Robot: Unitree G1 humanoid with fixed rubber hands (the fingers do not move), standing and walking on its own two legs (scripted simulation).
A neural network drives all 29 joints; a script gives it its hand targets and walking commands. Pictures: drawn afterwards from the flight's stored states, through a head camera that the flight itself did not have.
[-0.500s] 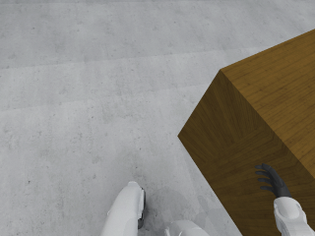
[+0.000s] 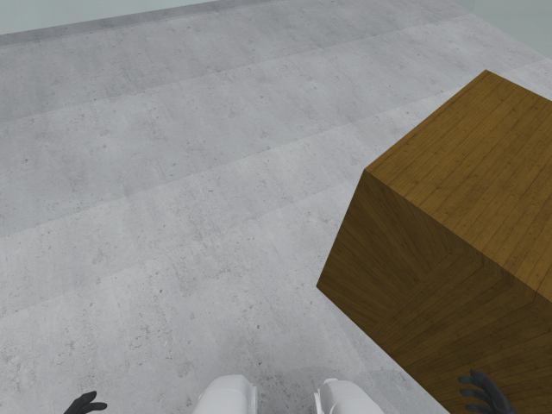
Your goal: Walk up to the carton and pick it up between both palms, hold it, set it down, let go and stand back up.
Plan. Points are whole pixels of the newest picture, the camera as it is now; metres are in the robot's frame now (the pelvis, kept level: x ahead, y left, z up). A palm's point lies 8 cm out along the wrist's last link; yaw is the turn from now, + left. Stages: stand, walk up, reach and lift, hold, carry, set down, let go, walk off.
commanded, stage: walk up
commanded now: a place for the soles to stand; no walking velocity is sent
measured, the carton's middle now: out of the picture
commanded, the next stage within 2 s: none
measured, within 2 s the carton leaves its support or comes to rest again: neither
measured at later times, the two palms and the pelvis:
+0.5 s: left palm out of the picture +0.07 +0.28 -0.10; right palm out of the picture -0.02 -0.34 -0.09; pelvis -0.05 -0.03 +0.00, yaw -15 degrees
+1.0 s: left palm out of the picture +0.01 +0.06 -0.06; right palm out of the picture -0.16 -0.54 -0.06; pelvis -0.14 -0.21 +0.03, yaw -24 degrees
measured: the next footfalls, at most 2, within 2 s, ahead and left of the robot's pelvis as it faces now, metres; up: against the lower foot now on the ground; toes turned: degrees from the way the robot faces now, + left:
right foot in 0.66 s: -0.09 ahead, -0.21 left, +0.00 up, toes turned -16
left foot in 1.04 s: -0.02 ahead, -0.12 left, +0.00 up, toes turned -18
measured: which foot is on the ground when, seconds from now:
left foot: down 0.00-0.68, up 0.70-1.00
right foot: up 0.00-0.64, down 0.66-1.00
